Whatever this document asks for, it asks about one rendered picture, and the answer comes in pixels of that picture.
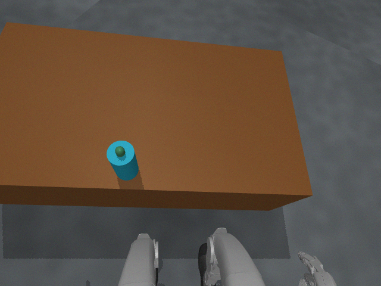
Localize right robot hand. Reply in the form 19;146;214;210
298;251;337;286

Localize right robot foot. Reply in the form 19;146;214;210
198;243;216;286

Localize bottle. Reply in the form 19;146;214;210
107;141;139;181

